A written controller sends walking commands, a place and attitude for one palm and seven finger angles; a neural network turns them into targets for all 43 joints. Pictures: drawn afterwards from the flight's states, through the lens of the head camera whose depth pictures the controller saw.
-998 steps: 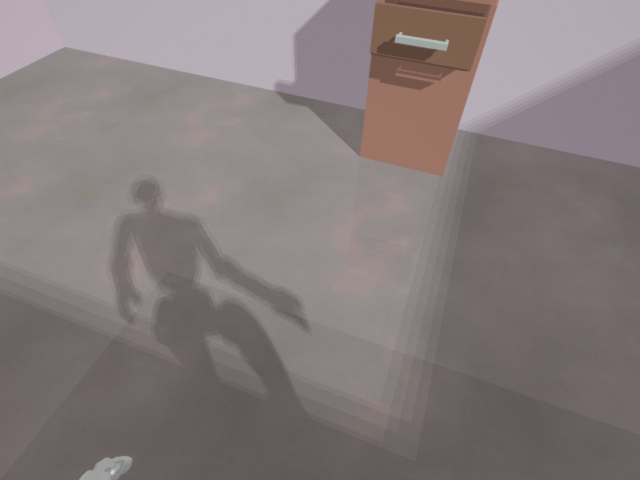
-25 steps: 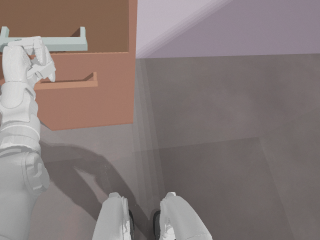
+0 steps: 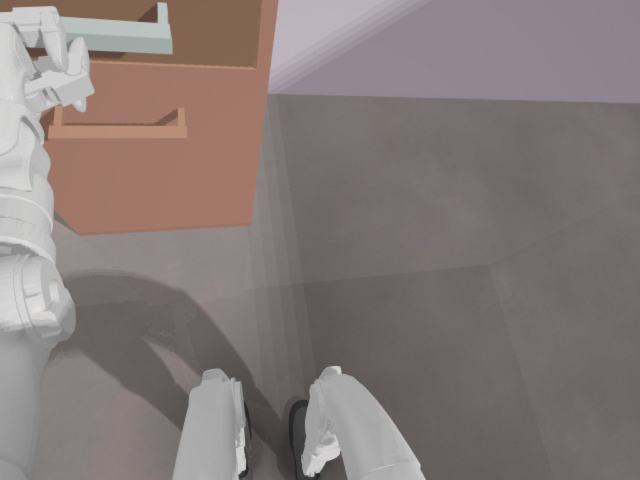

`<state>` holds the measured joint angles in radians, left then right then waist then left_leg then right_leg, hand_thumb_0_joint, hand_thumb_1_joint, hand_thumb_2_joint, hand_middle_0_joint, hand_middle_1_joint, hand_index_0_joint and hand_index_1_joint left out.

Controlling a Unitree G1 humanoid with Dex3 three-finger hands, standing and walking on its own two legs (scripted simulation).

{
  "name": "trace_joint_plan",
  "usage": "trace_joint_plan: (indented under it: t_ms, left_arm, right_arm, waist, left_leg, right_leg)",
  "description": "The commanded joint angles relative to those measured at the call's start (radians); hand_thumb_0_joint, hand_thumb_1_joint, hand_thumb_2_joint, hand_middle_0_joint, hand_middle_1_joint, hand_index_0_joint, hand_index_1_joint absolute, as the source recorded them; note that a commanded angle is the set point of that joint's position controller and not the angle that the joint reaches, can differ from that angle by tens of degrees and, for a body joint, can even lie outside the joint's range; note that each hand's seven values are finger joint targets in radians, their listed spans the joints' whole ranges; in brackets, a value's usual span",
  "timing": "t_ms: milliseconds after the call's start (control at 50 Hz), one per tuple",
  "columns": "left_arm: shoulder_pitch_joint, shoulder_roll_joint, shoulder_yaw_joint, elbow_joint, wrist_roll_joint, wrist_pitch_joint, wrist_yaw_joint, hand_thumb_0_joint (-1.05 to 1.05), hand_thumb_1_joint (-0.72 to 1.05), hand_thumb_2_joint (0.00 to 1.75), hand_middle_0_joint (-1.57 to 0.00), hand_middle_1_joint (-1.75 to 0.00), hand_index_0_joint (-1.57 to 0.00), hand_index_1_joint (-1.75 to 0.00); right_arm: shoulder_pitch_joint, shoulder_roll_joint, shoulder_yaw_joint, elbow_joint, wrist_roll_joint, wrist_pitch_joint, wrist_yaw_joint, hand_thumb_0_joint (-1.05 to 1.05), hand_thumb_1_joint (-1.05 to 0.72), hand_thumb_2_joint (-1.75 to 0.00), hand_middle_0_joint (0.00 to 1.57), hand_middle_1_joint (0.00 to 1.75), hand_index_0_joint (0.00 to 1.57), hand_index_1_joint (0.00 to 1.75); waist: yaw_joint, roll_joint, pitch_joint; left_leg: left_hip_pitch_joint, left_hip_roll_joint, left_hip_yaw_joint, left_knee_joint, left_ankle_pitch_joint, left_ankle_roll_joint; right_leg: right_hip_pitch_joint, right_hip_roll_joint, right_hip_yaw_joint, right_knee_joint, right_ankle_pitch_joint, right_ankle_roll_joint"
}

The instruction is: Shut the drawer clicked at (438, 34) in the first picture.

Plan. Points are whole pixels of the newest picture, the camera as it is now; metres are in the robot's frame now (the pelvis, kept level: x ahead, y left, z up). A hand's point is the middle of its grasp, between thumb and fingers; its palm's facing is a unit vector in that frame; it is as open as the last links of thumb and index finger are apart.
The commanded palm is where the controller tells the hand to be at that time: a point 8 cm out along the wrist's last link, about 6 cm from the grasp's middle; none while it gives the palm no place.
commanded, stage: pull the fist back off the drawer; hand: left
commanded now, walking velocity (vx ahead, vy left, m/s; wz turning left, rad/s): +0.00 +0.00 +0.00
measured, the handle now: (79, 19) +0.63 +0.23 +0.06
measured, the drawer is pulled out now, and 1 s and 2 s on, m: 0.00 0.00 0.00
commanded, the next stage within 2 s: draw the hand back to the body in 0.66 s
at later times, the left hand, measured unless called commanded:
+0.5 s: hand (88, 75) +0.55 +0.21 +0.06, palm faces +0.08 -1.00 -0.01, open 3.0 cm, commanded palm +0.53 +0.22 +0.06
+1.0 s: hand (55, 98) +0.49 +0.22 +0.10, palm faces +0.07 -1.00 -0.03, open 3.2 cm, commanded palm +0.45 +0.26 +0.12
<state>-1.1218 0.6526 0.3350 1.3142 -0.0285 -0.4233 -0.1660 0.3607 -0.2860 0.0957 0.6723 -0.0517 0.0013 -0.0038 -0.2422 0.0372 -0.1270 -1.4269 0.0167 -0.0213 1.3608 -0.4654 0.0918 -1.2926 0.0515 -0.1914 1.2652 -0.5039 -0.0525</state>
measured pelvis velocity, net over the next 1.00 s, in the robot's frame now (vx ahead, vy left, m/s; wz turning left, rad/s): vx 0.07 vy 0.00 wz -0.01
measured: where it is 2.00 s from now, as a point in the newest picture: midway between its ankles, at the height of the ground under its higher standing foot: (272, 462)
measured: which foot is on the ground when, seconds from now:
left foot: down 0.00-1.00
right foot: down 0.00-1.00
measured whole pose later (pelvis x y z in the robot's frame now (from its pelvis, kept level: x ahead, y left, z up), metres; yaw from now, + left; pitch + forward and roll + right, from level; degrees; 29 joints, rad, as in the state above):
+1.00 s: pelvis +0.07 +0.00 +0.07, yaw +0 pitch +23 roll -4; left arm -0.41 0.38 0.34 0.65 -0.21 -0.36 -0.21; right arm 0.34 -0.25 0.03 0.57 0.03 0.09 0.03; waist -0.10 0.05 -0.15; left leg -1.00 0.02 0.06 1.08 -0.49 0.09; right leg -0.90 0.08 -0.08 1.00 -0.50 -0.04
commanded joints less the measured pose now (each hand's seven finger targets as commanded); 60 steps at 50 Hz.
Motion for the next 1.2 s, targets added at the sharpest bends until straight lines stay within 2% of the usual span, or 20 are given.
trace_joint_plan:
  t_ms: [0,100,160,260,300,360,440,540,680,740,800,840,860,900,960,1020,1060,1100,1160,1180]
  left_arm:
    - [-0.69,0.176,-0.004,-0.288,-0.004,-0.059,0.046,0.0,0.9,0.9,-1.4,-1.6,-1.4,-1.6]
    - [-0.654,0.181,0.002,-0.245,-0.005,-0.04,0.037,0.0,0.9,0.9,-1.4,-1.6,-1.4,-1.6]
    - [-0.657,0.187,0.013,-0.269,-0.006,-0.046,0.033,0.0,0.9,0.9,-1.4,-1.6,-1.4,-1.6]
    - [-0.58,0.177,0.03,-0.263,-0.019,-0.04,0.021,0.0,0.9,0.9,-1.4,-1.6,-1.4,-1.6]
    - [-0.538,0.184,0.046,-0.267,-0.025,-0.037,0.015,0.0,0.9,0.9,-1.4,-1.6,-1.4,-1.6]
    - [-0.479,0.173,0.058,-0.334,-0.035,-0.048,0.005,0.0,0.9,0.9,-1.4,-1.6,-1.4,-1.6]
    - [-0.376,0.145,0.065,-0.347,-0.053,-0.049,0.001,0.0,0.9,0.9,-1.4,-1.6,-1.4,-1.6]
    - [-0.208,0.133,0.099,-0.406,-0.07,-0.069,0.007,0.0,0.9,0.9,-1.4,-1.6,-1.4,-1.6]
    - [-0.102,0.127,0.117,-0.386,-0.072,-0.096,0.004,0.0,0.9,0.9,-1.4,-1.6,-1.4,-1.6]
    - [-0.066,0.088,0.101,-0.414,-0.082,-0.115,-0.011,0.0,0.9,0.9,-1.4,-1.6,-1.4,-1.6]
    - [0.106,0.1,0.128,-0.621,-0.123,-0.115,-0.037,0.0,0.9,0.9,-1.4,-1.6,-1.4,-1.6]
    - [0.213,0.054,0.092,-0.792,-0.15,-0.091,-0.05,0.0,0.9,0.9,-1.4,-1.6,-1.4,-1.6]
    - [0.294,0.014,0.068,-0.852,-0.164,-0.065,-0.054,0.0,0.9,0.9,-1.4,-1.6,-1.4,-1.6]
    - [0.413,-0.003,0.066,-0.902,-0.194,-0.011,-0.049,0.0,0.9,0.9,-1.4,-1.6,-1.4,-1.6]
    - [0.49,-0.078,0.027,-0.935,-0.22,0.035,-0.024,0.0,0.9,0.9,-1.4,-1.6,-1.4,-1.6]
    - [0.513,-0.126,-0.009,-0.984,-0.226,0.032,-0.002,0.0,0.9,0.9,-1.4,-1.6,-1.4,-1.6]
    - [0.551,-0.138,-0.025,-0.996,-0.224,0.022,-0.007,0.0,0.9,0.9,-1.4,-1.6,-1.4,-1.6]
    - [0.597,-0.184,-0.082,-1.041,-0.224,0.021,-0.028,0.0,0.9,0.9,-1.4,-1.6,-1.4,-1.6]
    - [0.693,-0.172,-0.085,-1.125,-0.236,0.042,-0.054,0.0,0.9,0.9,-1.4,-1.6,-1.4,-1.6]
    - [0.708,-0.177,-0.091,-1.165,-0.243,0.051,-0.057,0.0,0.9,0.9,-1.4,-1.6,-1.4,-1.6]
  right_arm:
    - [0.207,-0.238,-0.078,-0.009,0.001,-0.029,-0.018,0.0,-0.9,-0.9,0.2,0.3,0.2,0.3]
    - [0.211,-0.237,-0.074,-0.02,0.004,-0.037,-0.015,0.0,-0.9,-0.9,0.2,0.3,0.2,0.3]
    - [0.213,-0.237,-0.077,-0.021,0.001,-0.038,-0.008,0.0,-0.9,-0.9,0.2,0.3,0.2,0.3]
    - [0.216,-0.234,-0.082,-0.029,0.003,-0.033,0.001,0.0,-0.9,-0.9,0.2,0.3,0.2,0.3]
    - [0.218,-0.231,-0.083,-0.035,0.005,-0.029,0.002,0.0,-0.9,-0.9,0.2,0.3,0.2,0.3]
    - [0.214,-0.225,-0.091,-0.044,0.007,-0.021,0.009,0.0,-0.9,-0.9,0.2,0.3,0.2,0.3]
    - [0.204,-0.22,-0.097,-0.052,0.014,-0.007,0.014,0.0,-0.9,-0.9,0.2,0.3,0.2,0.3]
    - [0.189,-0.201,-0.106,-0.072,0.02,0.013,0.023,0.0,-0.9,-0.9,0.2,0.3,0.2,0.3]
    - [0.172,-0.18,-0.111,-0.083,0.029,0.046,0.025,0.0,-0.9,-0.9,0.2,0.3,0.2,0.3]
    - [0.165,-0.172,-0.118,-0.086,0.028,0.057,0.029,0.0,-0.9,-0.9,0.2,0.3,0.2,0.3]
    - [0.143,-0.166,-0.131,-0.14,0.046,0.074,0.033,0.0,-0.9,-0.9,0.2,0.3,0.2,0.3]
    - [0.131,-0.156,-0.139,-0.167,0.06,0.077,0.036,0.0,-0.9,-0.9,0.2,0.3,0.2,0.3]
    - [0.123,-0.148,-0.142,-0.179,0.069,0.076,0.037,0.0,-0.9,-0.9,0.2,0.3,0.2,0.3]
    - [0.111,-0.145,-0.145,-0.19,0.085,0.073,0.03,0.0,-0.9,-0.9,0.2,0.3,0.2,0.3]
    - [0.077,-0.132,-0.141,-0.196,0.098,0.054,0.011,0.0,-0.9,-0.9,0.2,0.3,0.2,0.3]
    - [0.046,-0.132,-0.141,-0.19,0.103,0.032,0.001,0.0,-0.9,-0.9,0.2,0.3,0.2,0.3]
    - [0.032,-0.131,-0.139,-0.187,0.099,0.022,-0.002,0.0,-0.9,-0.9,0.2,0.3,0.2,0.3]
    - [0.009,-0.127,-0.138,-0.201,0.101,0.012,-0.003,0.0,-0.9,-0.9,0.2,0.3,0.2,0.3]
    - [-0.022,-0.128,-0.138,-0.229,0.107,-0.002,-0.008,0.0,-0.9,-0.9,0.2,0.3,0.2,0.3]
    - [-0.04,-0.126,-0.135,-0.239,0.108,-0.007,-0.01,0.0,-0.9,-0.9,0.2,0.3,0.2,0.3]
  waist:
    - [-0.113,0.324,-0.519]
    - [-0.108,0.283,-0.478]
    - [-0.095,0.322,-0.502]
    - [-0.076,0.279,-0.505]
    - [-0.064,0.255,-0.501]
    - [-0.026,0.301,-0.568]
    - [-0.009,0.245,-0.535]
    - [0.04,0.201,-0.574]
    - [0.047,0.109,-0.485]
    - [0.059,0.14,-0.523]
    - [0.138,0.188,-0.685]
    - [0.164,0.237,-0.754]
    - [0.168,0.224,-0.757]
    - [0.164,0.101,-0.65]
    - [0.143,0.022,-0.499]
    - [0.134,0.058,-0.38]
    - [0.142,0.081,-0.348]
    - [0.143,0.109,-0.344]
    - [0.173,0.147,-0.363]
    - [0.176,0.129,-0.363]
  left_leg:
    - [0.725,0.063,-0.283,-0.247,-0.077,-0.068]
    - [0.645,0.055,-0.259,-0.236,-0.103,-0.058]
    - [0.674,0.057,-0.269,-0.236,-0.088,-0.064]
    - [0.65,0.055,-0.25,-0.227,-0.061,-0.058]
    - [0.63,0.051,-0.234,-0.226,-0.045,-0.054]
    - [0.708,0.055,-0.237,-0.235,0.033,-0.065]
    - [0.707,0.055,-0.22,-0.248,0.066,-0.063]
    - [0.716,0.045,-0.163,-0.237,0.221,-0.061]
    - [0.613,0.03,-0.096,-0.215,0.304,-0.048]
    - [0.676,0.029,-0.09,-0.208,0.396,-0.053]
    - [0.844,0.028,-0.083,-0.266,0.555,-0.067]
    - [0.995,0.036,-0.096,-0.302,0.721,-0.08]
    - [1.029,0.036,-0.093,-0.317,0.766,-0.078]
    - [0.978,0.032,-0.077,-0.359,0.729,-0.064]
    - [0.894,0.021,-0.044,-0.4,0.639,-0.047]
    - [0.929,0.019,-0.037,-0.44,0.56,-0.051]
    - [0.978,0.022,-0.048,-0.467,0.573,-0.062]
    - [1.038,0.025,-0.058,-0.487,0.6,-0.068]
    - [1.132,0.033,-0.081,-0.522,0.666,-0.084]
    - [1.143,0.033,-0.086,-0.537,0.667,-0.085]
  right_leg:
    - [-0.104,-0.001,0.13,-0.153,0.001,0.015]
    - [-0.07,0.001,0.136,-0.162,-0.018,0.015]
    - [-0.085,0.0,0.132,-0.151,-0.009,0.01]
    - [-0.044,0.003,0.138,-0.161,0.0,0.012]
    - [-0.006,0.004,0.141,-0.168,0.003,0.013]
    - [0.012,0.004,0.136,-0.161,0.04,0.008]
    - [0.053,0.005,0.138,-0.181,0.053,0.013]
    - [0.177,0.01,0.146,-0.2,0.126,0.014]
    - [0.292,0.012,0.17,-0.215,0.224,0.024]
    - [0.301,0.011,0.169,-0.203,0.303,0.022]
    - [0.449,0.012,0.171,-0.233,0.422,0.018]
    - [0.487,0.013,0.161,-0.262,0.483,0.018]
    - [0.518,0.016,0.158,-0.287,0.515,0.022]
    - [0.602,0.017,0.156,-0.34,0.556,0.033]
    - [0.663,0.007,0.162,-0.381,0.595,0.045]
    - [0.62,0.009,0.156,-0.417,0.497,0.038]
    - [0.612,0.01,0.15,-0.434,0.462,0.033]
    - [0.615,0.006,0.146,-0.454,0.45,0.031]
    - [0.645,0.002,0.138,-0.474,0.441,0.026]
    - [0.668,0.0,0.134,-0.484,0.444,0.026]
